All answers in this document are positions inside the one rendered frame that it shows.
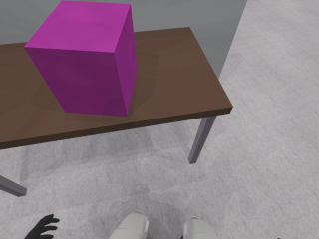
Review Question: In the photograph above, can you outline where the carton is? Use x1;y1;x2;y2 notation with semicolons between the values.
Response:
24;0;138;117

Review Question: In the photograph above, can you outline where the right robot thigh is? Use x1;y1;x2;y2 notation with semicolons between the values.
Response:
182;219;219;239

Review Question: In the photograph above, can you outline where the table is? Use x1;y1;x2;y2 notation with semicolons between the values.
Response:
0;27;233;197

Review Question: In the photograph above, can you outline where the robot thigh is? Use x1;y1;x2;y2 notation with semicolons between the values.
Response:
109;212;150;239
182;219;219;239

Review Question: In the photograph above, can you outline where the left robot hand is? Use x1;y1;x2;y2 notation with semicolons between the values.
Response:
24;214;60;239

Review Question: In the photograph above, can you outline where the left robot thigh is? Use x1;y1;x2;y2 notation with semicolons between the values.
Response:
109;212;150;239

